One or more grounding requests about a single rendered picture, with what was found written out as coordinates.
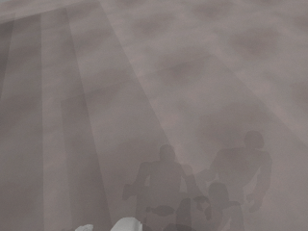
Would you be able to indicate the left robot thigh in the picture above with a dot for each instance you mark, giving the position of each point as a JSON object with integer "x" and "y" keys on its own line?
{"x": 127, "y": 224}

